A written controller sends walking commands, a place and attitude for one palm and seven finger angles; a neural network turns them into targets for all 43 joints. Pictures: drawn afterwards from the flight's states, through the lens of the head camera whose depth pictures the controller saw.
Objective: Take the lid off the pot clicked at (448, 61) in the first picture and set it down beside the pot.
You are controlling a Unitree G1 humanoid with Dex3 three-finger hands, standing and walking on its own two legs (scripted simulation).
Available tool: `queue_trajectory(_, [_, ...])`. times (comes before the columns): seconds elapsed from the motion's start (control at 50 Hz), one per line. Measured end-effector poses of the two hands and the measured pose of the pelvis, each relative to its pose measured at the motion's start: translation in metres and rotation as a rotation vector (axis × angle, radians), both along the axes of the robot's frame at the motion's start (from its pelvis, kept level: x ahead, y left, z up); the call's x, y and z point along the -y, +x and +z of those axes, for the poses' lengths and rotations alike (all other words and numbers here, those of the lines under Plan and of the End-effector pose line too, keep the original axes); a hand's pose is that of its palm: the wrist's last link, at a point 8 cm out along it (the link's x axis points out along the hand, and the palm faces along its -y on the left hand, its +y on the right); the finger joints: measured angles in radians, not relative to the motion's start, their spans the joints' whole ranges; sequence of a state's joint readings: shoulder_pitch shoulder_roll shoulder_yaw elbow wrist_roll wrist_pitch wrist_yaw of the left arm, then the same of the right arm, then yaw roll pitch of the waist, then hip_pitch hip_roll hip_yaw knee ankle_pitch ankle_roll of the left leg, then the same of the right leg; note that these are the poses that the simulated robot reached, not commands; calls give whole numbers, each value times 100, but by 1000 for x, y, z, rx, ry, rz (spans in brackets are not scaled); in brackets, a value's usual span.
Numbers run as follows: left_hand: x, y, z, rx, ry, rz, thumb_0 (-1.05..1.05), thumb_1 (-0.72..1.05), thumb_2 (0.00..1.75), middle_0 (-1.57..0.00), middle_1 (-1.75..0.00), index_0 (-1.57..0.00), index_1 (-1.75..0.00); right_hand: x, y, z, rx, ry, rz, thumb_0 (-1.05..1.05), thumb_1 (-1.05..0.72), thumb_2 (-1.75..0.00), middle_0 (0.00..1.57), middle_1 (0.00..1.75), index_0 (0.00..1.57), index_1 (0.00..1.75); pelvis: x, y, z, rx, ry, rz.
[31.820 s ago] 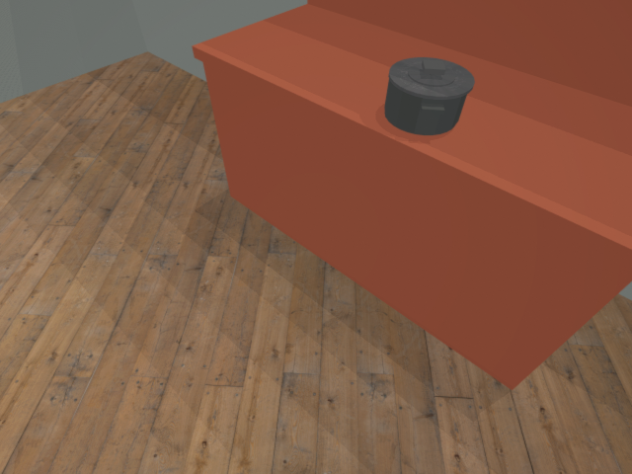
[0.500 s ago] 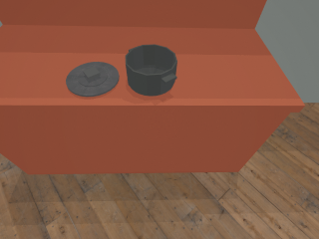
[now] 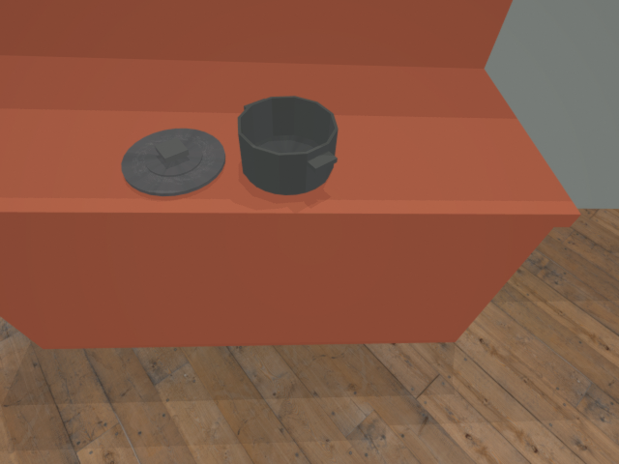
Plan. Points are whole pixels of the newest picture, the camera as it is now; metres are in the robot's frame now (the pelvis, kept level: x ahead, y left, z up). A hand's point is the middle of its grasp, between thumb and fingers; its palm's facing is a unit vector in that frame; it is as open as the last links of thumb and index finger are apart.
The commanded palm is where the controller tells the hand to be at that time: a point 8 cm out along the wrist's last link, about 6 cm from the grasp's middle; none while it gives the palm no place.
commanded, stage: let the arm hang, fingers relaxed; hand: left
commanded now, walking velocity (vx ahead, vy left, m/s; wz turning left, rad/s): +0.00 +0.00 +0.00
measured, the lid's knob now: (172, 150) +0.67 +0.32 -0.02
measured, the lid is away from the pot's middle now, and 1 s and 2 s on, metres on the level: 0.24 0.24 0.24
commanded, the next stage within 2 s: look to check the result in 1.12 s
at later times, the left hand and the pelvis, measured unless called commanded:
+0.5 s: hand out of the picture -0.02 +0.17 -0.18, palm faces +0.04 -0.99 -0.17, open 7.3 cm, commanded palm none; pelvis -0.01 +0.01 +0.00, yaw +0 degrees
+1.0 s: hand out of the picture -0.02 +0.16 -0.18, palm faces +0.04 -0.99 -0.17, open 7.3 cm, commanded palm none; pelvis -0.01 +0.01 +0.00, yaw -1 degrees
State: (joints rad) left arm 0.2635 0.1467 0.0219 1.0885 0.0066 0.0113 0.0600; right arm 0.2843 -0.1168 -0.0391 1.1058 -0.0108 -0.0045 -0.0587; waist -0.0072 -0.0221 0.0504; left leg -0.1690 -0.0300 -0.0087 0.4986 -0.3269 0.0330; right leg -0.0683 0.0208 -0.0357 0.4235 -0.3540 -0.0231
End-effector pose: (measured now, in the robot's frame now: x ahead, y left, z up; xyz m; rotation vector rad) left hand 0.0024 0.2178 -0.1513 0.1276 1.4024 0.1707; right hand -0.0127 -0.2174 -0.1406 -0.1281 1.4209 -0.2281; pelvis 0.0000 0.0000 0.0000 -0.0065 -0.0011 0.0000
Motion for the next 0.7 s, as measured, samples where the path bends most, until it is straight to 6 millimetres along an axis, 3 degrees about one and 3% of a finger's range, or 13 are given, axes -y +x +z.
queue_trajectory(0.24, [5, -18, -1, -42, -26, 2, 1, 93, 90, -20, -30, -20, -30, -8, -11, 1, -20, 9, -8, 1, -92, -90, 20, 30, 20, 30, -4, -4, 1, 4, 0, -4])
queue_trajectory(0.7, [3, -25, 1, -48, -23, 2, 1, 92, 90, -20, -30, -20, -30, -24, -29, -1, -41, 39, -26, 1, -91, -90, 20, 30, 20, 30, -9, -9, 2, 5, 2, -7])
